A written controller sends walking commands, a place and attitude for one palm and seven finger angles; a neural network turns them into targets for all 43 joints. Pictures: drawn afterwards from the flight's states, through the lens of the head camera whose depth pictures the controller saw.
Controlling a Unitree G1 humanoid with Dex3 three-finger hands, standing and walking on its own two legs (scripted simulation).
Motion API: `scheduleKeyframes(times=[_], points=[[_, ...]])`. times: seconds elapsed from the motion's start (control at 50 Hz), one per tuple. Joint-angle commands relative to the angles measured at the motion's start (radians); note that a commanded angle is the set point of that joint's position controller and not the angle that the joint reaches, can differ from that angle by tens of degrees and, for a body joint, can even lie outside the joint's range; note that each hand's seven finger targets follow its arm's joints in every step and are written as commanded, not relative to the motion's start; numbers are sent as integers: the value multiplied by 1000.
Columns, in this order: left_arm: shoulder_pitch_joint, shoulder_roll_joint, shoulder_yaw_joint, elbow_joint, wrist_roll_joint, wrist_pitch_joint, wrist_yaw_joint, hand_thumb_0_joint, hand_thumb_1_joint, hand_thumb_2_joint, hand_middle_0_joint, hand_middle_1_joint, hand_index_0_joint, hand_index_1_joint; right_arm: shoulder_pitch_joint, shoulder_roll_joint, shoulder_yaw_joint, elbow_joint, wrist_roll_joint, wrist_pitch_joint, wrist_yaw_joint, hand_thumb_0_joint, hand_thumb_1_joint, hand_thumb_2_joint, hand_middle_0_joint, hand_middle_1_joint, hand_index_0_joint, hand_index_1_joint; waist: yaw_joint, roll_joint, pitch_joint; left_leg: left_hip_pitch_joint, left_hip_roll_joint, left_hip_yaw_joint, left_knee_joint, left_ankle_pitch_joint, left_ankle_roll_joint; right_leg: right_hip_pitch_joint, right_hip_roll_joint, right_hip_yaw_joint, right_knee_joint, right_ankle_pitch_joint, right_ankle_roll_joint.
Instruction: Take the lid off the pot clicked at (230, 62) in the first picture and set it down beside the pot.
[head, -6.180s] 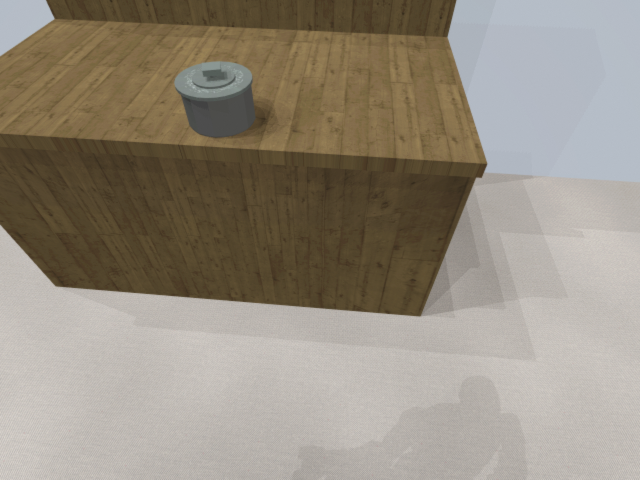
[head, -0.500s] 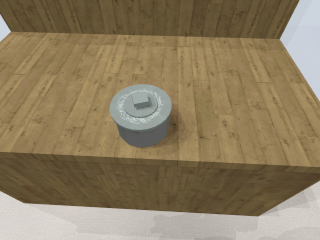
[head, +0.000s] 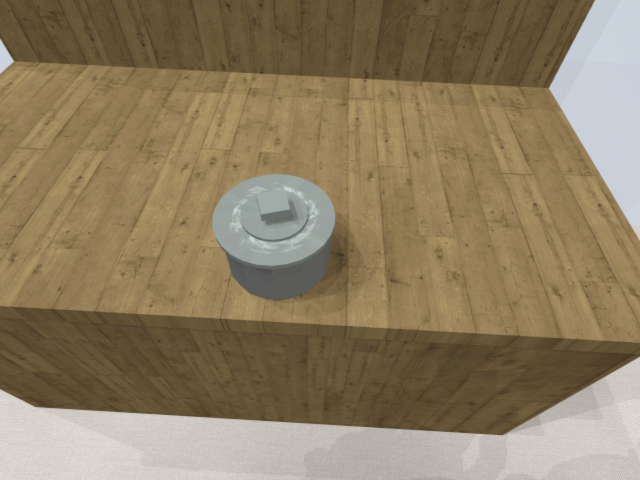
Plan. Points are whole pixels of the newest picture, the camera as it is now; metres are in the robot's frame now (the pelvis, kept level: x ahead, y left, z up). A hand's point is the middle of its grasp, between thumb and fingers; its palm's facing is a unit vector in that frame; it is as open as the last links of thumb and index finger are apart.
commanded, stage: look again from close up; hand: left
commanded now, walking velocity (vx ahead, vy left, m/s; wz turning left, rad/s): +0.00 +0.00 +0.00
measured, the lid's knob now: (273, 204) +0.45 +0.10 +0.08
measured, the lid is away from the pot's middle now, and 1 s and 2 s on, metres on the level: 0.00 0.00 0.00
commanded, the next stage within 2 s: lift the closed hand beside the body in 0.52 s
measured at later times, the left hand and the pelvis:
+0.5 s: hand out of the picture +0.00 +0.16 -0.18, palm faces +0.01 -0.99 -0.17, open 7.3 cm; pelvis +0.01 -0.01 +0.00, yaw +0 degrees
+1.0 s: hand out of the picture +0.11 +0.18 -0.05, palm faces +0.20 -0.94 -0.26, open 4.7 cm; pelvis -0.03 -0.02 +0.00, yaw +2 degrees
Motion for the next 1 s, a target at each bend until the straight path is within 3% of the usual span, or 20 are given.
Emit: scheduleKeyframes(times=[0.0, 0.08, 0.12, 0.3, 0.38, 0.48, 0.5, 0.58, 0.6, 0.62, 0.64, 0.66, 0.68, 0.7, 0.74, 0.78, 0.8, 0.84, 0.9, 0.98], points=[[75, 108, 23, -21, -6, -15, 10, 0, 900, 900, -200, -300, -200, -300, 55, -88, -15, -25, 2, -26, -8, 0, -900, -900, 200, 300, 200, 300, 2, 8, -22, 36, 128, -117, -68, 311, 4, -4, -99, 71, -65, 264, -61], [86, 93, 20, -4, -5, -18, 13, 0, 900, 900, -200, -300, -200, -300, 71, -78, -14, -6, 3, -29, -11, 0, -900, -900, 200, 300, 200, 300, -3, 25, -33, 59, 130, -114, -71, 341, 2, -4, -106, 74, -63, 290, -63], [89, 88, 19, 1, -6, -18, 13, 0, 900, 900, -200, -300, -200, -300, 70, -76, -15, -1, 4, -26, -11, 0, -900, -900, 200, 300, 200, 300, -1, -10, -12, 44, 130, -115, -73, 316, 3, -6, -106, 71, -73, 284, -60], [106, 77, 18, 15, -6, -24, 15, 0, 900, 900, -200, -300, -200, -300, 79, -59, -15, 25, 4, -29, -13, 0, -900, -900, 200, 300, 200, 300, 2, -19, -5, 52, 134, -113, -75, 341, 3, 5, -108, 69, -83, 328, -60], [108, 67, 17, 18, -6, -23, 16, 0, 900, 900, -200, -300, -200, -300, 84, -55, -12, 30, 4, -30, -14, 0, -900, -900, 200, 300, 200, 300, -2, 16, -10, 60, 134, -112, -86, 344, 1, 5, -110, 73, -85, 316, -61], [111, 67, 16, 22, -5, -22, 15, 0, 900, 900, -200, -300, -200, -300, 88, -54, -10, 32, 5, -31, -15, 0, -900, -900, 200, 300, 200, 300, 0, 20, -5, 59, 133, -117, -90, 355, 4, 7, -109, 69, -91, 300, -58], [116, 70, 17, 22, -7, -24, 15, 0, 900, 900, -200, -300, -200, -300, 82, -55, -12, 35, 6, -31, -15, 0, -900, -900, 200, 300, 200, 300, 3, -11, -8, 57, 136, -117, -82, 354, 6, 16, -107, 67, -95, 320, -58], [117, 62, 14, 24, -6, -24, 16, 0, 900, 900, -200, -300, -200, -300, 88, -52, -9, 39, 6, -30, -14, 0, -900, -900, 200, 300, 200, 300, -1, 7, 6, 50, 133, -116, -93, 333, 2, 7, -111, 71, -98, 308, -58], [22, 146, 24, -33, -21, -42, 26, 0, 900, 900, -200, -300, -200, -300, 60, -89, -16, -32, -17, -35, -4, 0, -900, -900, 200, 300, 200, 300, -39, 103, -36, 85, 51, -140, -116, 576, -6, 8, -18, 28, 47, 418, -83], [-548, 368, 132, -1060, -154, -156, 82, 0, 900, 900, -244, -348, -244, -348, -136, -285, -47, -280, 36, -172, 13, 0, -900, -900, 200, 300, 200, 300, -13, 202, -224, 87, 1, -141, -91, 536, -24, -14, -7, 9, -61, 208, -34], [-144, 145, -19, -1002, -144, -89, 113, 0, 900, 900, -288, -396, -288, -396, -61, -195, -37, -302, 62, -259, -9, 0, -900, -900, 200, 300, 200, 300, -42, 215, -255, 196, 35, -87, -90, 613, -70, 9, 16, -33, -58, 303, -68], [25, 29, -24, -927, -112, -15, 134, 0, 900, 900, -332, -444, -332, -444, -63, -178, -41, -246, 52, -270, 1, 0, -900, -900, 200, 300, 200, 300, -26, 181, -245, 215, 33, -98, -103, 690, -73, 31, 24, -46, -60, 309, -62], [127, -66, -97, -897, -85, 12, 128, 0, 900, 900, -376, -492, -376, -492, -69, -177, -34, -255, 36, -275, 21, 0, -900, -900, 200, 300, 200, 300, -19, 131, -187, 219, 29, -115, -99, 721, -59, 31, 23, -71, -77, 315, -55], [218, -105, -118, -782, -49, 30, 126, 0, 900, 900, -420, -540, -420, -540, -90, -176, -42, -272, 29, -266, 41, 0, -900, -900, 200, 300, 200, 300, -28, 17, -127, 170, 28, -121, -80, 707, -43, 10, 25, -93, -91, 332, -47], [207, -36, -35, -659, 3, 17, 113, 0, 900, 900, -508, -636, -508, -636, -107, -191, -79, -304, 14, -204, 66, 0, -900, -900, 200, 300, 200, 300, -21, -125, -38, 54, 35, -119, -64, 573, -27, -47, 19, -103, -88, 359, -30], [353, 58, 90, -747, 2, -13, 96, 0, 900, 900, -596, -732, -596, -732, -143, -190, -101, -371, 6, -156, 70, 0, -900, -900, 200, 300, 200, 300, 29, -154, -109, 13, 28, -98, -75, 448, -27, 14, 12, -91, -88, 330, -27], [452, 106, 155, -795, -9, -28, 93, 0, 900, 900, -640, -780, -640, -780, -171, -181, -106, -402, 12, -135, 66, 0, -900, -900, 200, 300, 200, 300, 57, -114, -137, 10, 29, -79, -83, 418, -30, 63, 3, -83, -98, 330, -32], [421, 106, 140, -968, -19, -53, 78, 0, 900, 900, -728, -876, -728, -876, -193, -170, -96, -484, 16, -114, 56, 0, -900, -900, 200, 300, 200, 300, 40, -51, -146, 8, 15, -55, -85, 352, -26, 64, 1, -66, -103, 304, -31], [324, 155, 199, -954, -22, -62, 77, 0, 900, 900, -860, -1020, -860, -1020, -198, -170, -91, -530, 24, -73, 34, 0, -900, -900, 200, 300, 200, 300, 3, -40, -42, -38, 9, -35, -77, 209, -20, -28, 3, -53, -134, 221, -20], [207, 161, 165, -1151, -35, -92, 70, 0, 900, 900, -1036, -1212, -1036, -1212, -188, -164, -63, -603, 20, -72, 13, 0, -900, -900, 200, 300, 200, 300, -6, 99, -111, 36, 0, -26, -70, 177, -9, -35, 4, -32, -152, 174, -18]])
